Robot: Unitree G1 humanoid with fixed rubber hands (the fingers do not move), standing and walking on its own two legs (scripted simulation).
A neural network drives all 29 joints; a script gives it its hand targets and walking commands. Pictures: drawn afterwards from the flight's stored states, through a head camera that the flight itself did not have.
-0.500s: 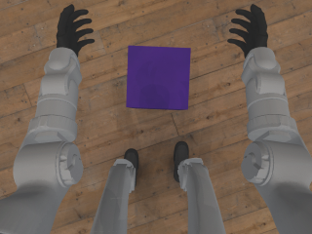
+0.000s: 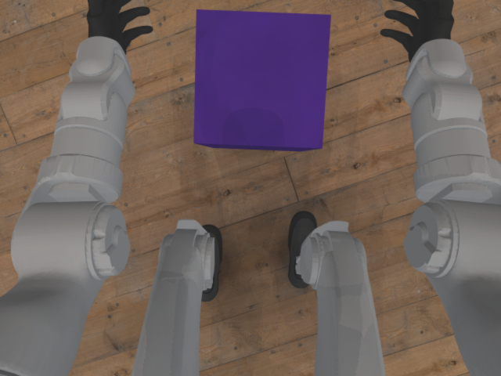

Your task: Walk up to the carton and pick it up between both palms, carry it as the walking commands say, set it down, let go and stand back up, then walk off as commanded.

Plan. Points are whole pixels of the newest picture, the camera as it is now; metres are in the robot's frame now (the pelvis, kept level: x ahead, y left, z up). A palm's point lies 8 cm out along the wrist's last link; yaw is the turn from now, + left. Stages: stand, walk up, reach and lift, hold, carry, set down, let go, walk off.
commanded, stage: reach and lift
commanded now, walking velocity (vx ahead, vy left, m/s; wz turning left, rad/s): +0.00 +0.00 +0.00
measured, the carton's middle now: (259, 95) +0.53 +0.00 -0.40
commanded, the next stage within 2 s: none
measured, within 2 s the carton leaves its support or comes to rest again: neither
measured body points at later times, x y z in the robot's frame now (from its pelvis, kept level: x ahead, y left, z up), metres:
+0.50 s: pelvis -0.02 +0.00 -0.11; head +0.35 -0.01 +0.14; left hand +0.54 +0.18 -0.28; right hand +0.55 -0.20 -0.28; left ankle +0.07 +0.13 -0.49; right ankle +0.11 -0.13 -0.49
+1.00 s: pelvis -0.03 +0.00 -0.16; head +0.36 +0.00 +0.07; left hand +0.55 +0.18 -0.34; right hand +0.55 -0.20 -0.35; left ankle +0.07 +0.13 -0.49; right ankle +0.11 -0.13 -0.49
